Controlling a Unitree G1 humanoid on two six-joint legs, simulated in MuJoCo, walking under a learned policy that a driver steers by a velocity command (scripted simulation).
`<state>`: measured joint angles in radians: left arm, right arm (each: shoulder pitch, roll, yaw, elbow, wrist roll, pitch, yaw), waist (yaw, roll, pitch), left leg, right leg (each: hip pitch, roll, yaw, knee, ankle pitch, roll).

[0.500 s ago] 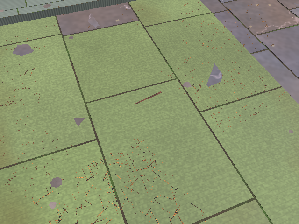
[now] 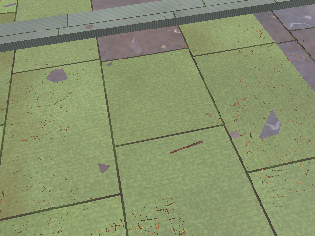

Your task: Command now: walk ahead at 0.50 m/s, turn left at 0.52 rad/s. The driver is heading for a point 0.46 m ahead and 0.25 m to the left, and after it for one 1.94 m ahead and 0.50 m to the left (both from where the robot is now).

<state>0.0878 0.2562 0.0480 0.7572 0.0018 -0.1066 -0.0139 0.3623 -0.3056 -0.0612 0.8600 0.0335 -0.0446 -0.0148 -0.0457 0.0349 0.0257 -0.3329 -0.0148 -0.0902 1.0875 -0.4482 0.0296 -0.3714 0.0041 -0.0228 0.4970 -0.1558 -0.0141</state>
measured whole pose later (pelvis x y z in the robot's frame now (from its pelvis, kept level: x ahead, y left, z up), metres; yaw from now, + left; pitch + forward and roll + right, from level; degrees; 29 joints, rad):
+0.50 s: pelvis +0.25 +0.08 -0.01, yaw +18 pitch +1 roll -1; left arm 0.24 0.31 0.06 0.87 -0.02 -0.09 0.00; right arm 0.14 -0.30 -0.08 0.67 0.02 -0.03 0.04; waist 0.03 0.00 0.08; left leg -0.45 -0.05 0.03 0.62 -0.20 0.10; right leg -0.25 -0.06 -0.03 1.14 -0.49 0.02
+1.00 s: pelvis +0.54 +0.14 +0.00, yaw +36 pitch +1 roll -1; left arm 0.10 0.27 0.05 0.74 0.00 -0.11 -0.02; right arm 0.36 -0.30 -0.07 0.73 0.03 -0.02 -0.02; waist -0.04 0.03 0.02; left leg -0.33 -0.05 -0.13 1.12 -0.47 0.03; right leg -0.38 0.03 -0.02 0.53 -0.17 -0.02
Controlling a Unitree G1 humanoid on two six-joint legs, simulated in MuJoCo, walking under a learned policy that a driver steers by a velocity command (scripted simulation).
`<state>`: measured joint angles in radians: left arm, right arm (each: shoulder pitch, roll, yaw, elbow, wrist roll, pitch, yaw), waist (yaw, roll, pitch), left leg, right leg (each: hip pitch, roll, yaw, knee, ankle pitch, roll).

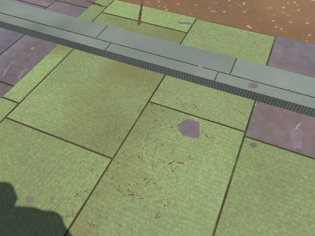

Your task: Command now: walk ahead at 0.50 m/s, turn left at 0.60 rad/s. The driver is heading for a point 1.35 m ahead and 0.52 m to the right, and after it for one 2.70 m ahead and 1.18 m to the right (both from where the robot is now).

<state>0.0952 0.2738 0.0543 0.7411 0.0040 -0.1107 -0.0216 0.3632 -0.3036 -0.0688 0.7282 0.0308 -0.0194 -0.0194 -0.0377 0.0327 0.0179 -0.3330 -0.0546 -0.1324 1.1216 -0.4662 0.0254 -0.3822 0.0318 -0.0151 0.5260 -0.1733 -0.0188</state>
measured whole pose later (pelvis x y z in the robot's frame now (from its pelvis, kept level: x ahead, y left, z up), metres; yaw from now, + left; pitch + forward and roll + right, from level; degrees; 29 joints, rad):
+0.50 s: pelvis +0.26 +0.06 +0.01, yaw -1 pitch +2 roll +0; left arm 0.34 0.31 0.05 0.88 -0.04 -0.06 -0.01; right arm 0.14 -0.25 -0.04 0.66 0.00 -0.07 0.02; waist 0.04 -0.03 0.04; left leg -0.35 0.02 0.05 0.51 -0.19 0.02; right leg -0.39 -0.05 0.04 1.12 -0.42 0.00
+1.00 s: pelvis +0.52 -0.03 +0.00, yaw -19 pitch +1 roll +1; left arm 0.19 0.30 0.07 0.72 -0.02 -0.04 -0.04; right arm 0.22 -0.30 -0.07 0.78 0.02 -0.10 -0.01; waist 0.00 0.00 0.07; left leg -0.36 0.06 -0.02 1.20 -0.42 -0.01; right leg -0.41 0.06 -0.02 0.58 -0.19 -0.10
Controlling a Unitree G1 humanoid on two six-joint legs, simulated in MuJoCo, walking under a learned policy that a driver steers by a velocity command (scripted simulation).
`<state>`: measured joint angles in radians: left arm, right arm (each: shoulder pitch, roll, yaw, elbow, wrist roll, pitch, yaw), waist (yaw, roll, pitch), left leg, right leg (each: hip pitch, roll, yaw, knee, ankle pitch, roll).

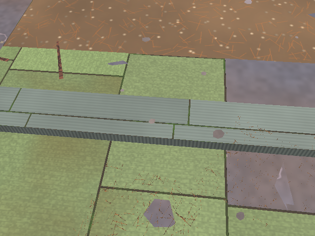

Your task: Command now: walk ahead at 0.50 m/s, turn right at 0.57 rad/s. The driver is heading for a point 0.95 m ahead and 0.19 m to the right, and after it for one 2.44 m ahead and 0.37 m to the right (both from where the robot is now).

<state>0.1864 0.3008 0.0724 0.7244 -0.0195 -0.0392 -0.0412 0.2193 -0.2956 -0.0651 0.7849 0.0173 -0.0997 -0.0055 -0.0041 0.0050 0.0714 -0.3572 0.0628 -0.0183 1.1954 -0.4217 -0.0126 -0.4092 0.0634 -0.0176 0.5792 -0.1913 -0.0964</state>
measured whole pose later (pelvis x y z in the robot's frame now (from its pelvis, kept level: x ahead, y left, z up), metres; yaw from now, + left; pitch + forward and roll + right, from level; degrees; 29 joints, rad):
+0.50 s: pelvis +0.29 +0.04 +0.01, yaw -17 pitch +1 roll +1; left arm 0.33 0.31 0.07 0.73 -0.02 -0.02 0.01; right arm 0.15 -0.27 -0.06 0.74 -0.01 -0.11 0.02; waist 0.02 -0.04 0.02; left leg -0.33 -0.03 0.03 0.48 -0.17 0.02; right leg -0.40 0.02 0.10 1.17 -0.40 -0.02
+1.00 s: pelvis +0.50 -0.08 +0.00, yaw -34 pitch +2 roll +1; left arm 0.12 0.31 0.06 0.59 0.00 -0.02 -0.03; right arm 0.18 -0.33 -0.05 0.78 0.01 -0.05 -0.01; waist -0.02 0.01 0.09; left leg -0.44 0.05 -0.02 1.23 -0.50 -0.05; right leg -0.46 0.07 -0.01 0.54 -0.11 -0.08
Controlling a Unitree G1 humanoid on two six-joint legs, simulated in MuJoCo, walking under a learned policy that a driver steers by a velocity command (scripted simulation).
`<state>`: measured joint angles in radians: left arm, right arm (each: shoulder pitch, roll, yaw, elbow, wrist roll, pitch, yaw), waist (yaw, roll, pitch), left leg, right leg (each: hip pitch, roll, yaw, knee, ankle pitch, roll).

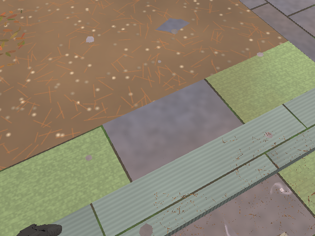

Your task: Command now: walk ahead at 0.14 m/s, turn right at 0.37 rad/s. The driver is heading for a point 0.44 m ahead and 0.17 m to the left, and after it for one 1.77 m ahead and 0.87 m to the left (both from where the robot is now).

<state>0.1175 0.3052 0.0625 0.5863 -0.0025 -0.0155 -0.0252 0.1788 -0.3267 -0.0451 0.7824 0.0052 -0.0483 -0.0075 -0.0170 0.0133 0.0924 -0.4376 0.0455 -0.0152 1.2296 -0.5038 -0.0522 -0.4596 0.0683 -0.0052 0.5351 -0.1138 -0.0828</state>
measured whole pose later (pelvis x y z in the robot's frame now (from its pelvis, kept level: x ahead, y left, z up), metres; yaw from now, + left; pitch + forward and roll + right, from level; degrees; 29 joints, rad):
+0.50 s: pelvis +0.09 +0.03 +0.00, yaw +3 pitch +1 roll -1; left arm 0.15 0.26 0.05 0.74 0.02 0.03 0.03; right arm 0.18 -0.29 -0.04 0.76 0.01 0.01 -0.01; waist -0.01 0.01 0.03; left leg -0.34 0.01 -0.10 0.62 -0.29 -0.03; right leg -0.29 0.03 -0.05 0.57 -0.29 -0.03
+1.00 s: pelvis +0.09 +0.08 +0.01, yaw +21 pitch +3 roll -2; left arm 0.10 0.31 0.09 0.73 0.01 0.03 0.05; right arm 0.20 -0.29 -0.06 0.65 0.00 0.03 -0.01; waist -0.01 -0.03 0.05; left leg -0.31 -0.03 -0.05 0.51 -0.24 0.06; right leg -0.56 -0.01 0.03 1.15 -0.41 0.09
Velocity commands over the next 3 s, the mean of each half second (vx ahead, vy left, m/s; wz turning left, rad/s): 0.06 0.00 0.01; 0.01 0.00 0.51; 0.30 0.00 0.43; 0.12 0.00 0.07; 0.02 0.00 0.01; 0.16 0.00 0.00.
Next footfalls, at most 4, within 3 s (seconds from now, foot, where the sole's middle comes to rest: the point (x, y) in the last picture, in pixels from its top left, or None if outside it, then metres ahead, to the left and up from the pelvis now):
0.28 left None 0.14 0.17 -0.76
0.80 left None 0.10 0.18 -0.76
1.26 right None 0.23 0.00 -0.76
1.66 left None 0.35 0.39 -0.70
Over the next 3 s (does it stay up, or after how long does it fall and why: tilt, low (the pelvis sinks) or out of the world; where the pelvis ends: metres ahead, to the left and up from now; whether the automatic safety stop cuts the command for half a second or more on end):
stays up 0.44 0.28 0.07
